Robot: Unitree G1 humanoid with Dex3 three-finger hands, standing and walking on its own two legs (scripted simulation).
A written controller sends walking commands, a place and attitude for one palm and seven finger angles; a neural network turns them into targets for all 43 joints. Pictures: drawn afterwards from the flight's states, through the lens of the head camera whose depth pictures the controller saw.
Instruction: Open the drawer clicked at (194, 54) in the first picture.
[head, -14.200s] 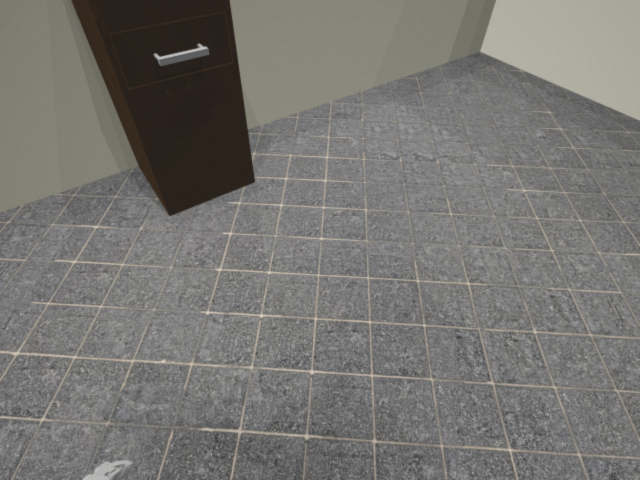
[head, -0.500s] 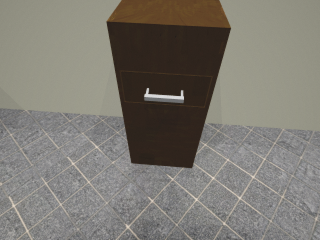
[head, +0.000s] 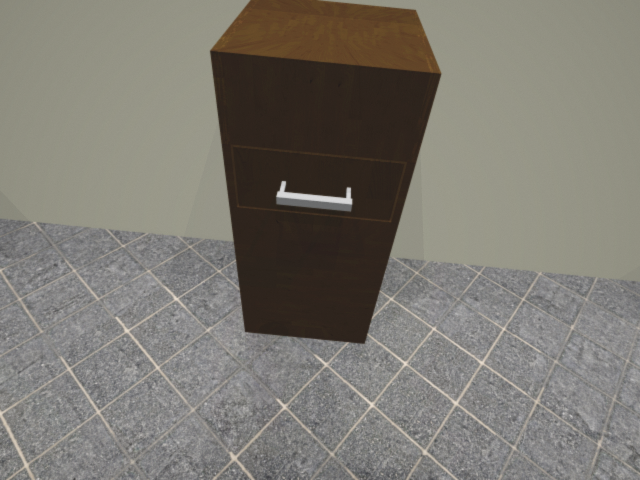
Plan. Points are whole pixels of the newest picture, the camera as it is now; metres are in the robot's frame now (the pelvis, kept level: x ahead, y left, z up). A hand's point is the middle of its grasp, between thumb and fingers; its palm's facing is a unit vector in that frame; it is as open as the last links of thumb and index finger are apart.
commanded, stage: shuffle to correct the standing spot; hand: left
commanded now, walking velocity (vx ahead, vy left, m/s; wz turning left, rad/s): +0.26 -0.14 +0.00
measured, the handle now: (315, 195) +0.74 +0.05 -0.08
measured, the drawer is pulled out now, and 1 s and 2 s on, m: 0.00 0.00 0.00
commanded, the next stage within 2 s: come to a stop and stand still in 1.02 s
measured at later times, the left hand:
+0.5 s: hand out of the picture -0.02 +0.09 -0.17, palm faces +0.15 -0.99 -0.07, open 7.4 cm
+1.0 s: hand (268, 396) +0.30 +0.10 -0.16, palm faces -0.07 -0.97 -0.22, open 7.4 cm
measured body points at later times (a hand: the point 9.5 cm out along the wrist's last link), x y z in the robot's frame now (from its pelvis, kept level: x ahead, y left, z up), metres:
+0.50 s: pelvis +0.09 -0.03 +0.00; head +0.10 +0.00 +0.45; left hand -0.03 +0.15 -0.17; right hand +0.16 -0.26 -0.14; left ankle +0.16 +0.07 -0.71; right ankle +0.00 -0.11 -0.74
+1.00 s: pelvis +0.19 -0.09 +0.00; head +0.21 -0.10 +0.44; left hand +0.30 +0.15 -0.14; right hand +0.11 -0.31 -0.16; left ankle +0.18 +0.07 -0.74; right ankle +0.24 -0.21 -0.74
